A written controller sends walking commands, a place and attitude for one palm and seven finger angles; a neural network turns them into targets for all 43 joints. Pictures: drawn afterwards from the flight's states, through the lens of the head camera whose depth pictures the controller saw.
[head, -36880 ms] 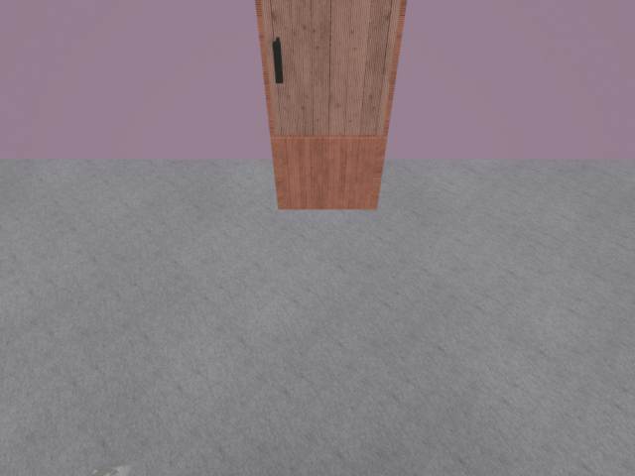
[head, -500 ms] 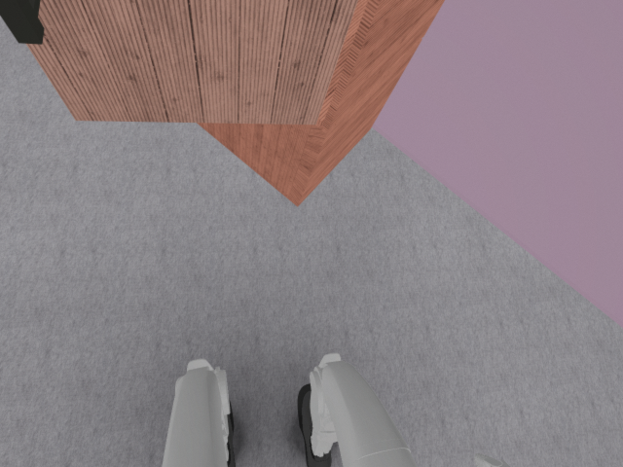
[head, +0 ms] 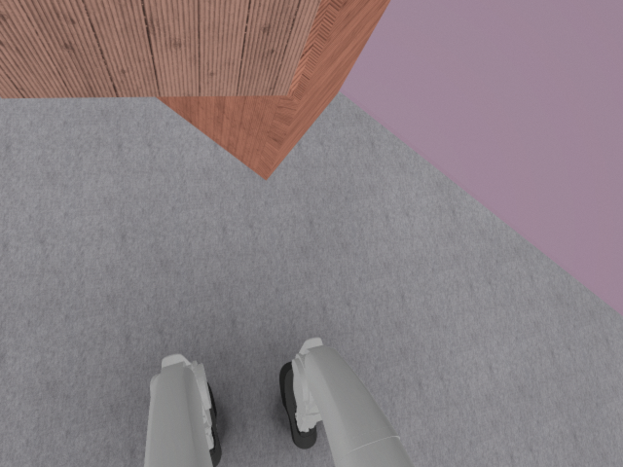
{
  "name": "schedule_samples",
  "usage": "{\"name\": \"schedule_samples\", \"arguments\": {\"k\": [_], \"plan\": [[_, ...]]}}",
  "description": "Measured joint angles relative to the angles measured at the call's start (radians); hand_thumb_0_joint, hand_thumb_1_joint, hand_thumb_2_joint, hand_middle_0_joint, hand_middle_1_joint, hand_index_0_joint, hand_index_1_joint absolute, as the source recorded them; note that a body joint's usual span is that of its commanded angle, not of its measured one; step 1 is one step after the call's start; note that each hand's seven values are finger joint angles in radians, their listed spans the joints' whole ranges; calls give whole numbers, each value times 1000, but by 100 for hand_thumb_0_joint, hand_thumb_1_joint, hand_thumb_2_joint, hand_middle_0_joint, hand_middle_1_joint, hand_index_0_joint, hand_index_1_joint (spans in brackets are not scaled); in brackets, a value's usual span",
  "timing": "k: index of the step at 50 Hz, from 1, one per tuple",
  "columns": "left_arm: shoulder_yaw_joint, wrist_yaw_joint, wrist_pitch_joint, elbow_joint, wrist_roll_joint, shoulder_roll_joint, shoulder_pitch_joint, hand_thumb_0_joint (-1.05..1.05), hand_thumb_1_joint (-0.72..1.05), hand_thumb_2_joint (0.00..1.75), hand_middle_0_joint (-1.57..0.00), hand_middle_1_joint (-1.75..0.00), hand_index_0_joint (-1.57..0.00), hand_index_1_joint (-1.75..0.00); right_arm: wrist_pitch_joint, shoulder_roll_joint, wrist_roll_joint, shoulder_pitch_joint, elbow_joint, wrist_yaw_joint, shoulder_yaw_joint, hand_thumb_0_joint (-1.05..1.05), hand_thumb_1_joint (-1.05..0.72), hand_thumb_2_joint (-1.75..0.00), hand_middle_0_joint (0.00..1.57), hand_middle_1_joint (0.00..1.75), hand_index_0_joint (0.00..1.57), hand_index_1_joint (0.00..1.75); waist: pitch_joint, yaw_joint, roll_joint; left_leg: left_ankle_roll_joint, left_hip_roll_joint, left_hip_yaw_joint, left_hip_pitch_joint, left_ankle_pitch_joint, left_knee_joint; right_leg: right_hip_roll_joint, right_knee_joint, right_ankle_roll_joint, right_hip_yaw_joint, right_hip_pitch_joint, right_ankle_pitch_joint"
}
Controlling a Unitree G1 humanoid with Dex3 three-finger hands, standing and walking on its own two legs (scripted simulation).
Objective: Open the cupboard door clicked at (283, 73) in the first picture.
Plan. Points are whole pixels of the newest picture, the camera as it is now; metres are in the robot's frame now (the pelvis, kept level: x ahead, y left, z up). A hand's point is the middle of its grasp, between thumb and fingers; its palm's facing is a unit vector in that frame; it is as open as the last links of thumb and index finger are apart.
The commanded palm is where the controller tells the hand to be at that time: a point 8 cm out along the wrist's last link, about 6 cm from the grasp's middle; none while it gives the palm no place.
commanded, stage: move the hooked fingers beside the handle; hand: left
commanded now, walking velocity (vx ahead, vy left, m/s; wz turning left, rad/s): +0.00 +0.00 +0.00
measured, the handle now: out of the picture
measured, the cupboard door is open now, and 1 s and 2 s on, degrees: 45 45 45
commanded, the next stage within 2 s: slide the fingers in behind the handle in 0.56 s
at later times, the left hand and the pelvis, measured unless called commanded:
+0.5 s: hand out of the picture +0.55 +0.36 +0.10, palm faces +0.10 -1.00 -0.02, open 14.0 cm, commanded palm +0.57 +0.37 +0.09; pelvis +0.01 +0.00 +0.01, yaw +1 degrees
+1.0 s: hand out of the picture +0.55 +0.34 +0.09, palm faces +0.08 -1.00 -0.02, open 14.0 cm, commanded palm +0.57 +0.34 +0.09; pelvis +0.00 -0.01 +0.00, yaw +0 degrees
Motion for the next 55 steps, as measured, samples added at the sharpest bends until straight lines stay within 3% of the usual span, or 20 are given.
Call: {"name": "schedule_samples", "arguments": {"k": [14,27,40,55], "plan": [[-25,8,-14,14,-10,-14,23,-1,-49,31,-30,-120,-29,-119,4,-13,1,3,-1,3,-10,0,-90,-89,21,30,20,30,-11,2,-7,-5,-1,-7,41,-1,-29,2,-34,-5,-7,46,0],[0,5,-33,23,-20,-19,53,-1,-49,31,-31,-120,-30,-119,8,-19,5,-31,-12,5,-10,0,-90,-89,21,30,20,30,-10,13,-11,-9,5,-7,49,-3,-22,7,-23,-9,-5,49,-2],[-50,2,-24,22,-21,-20,5,-1,-50,31,-30,-120,-29,-119,-4,-11,8,-34,3,-1,-3,0,-90,-89,21,30,20,30,-11,16,-7,-11,-1,-16,10,-2,8,3,11,-11,-13,12,-7],[-26,59,-21,-4,-10,-63,30,-1,-49,31,-31,-120,-30,-119,-14,-6,0,-12,6,11,-8,0,-90,-89,21,30,20,30,-8,-5,-3,-8,4,-5,21,4,-6,7,-1,-9,-2,17,3]]}}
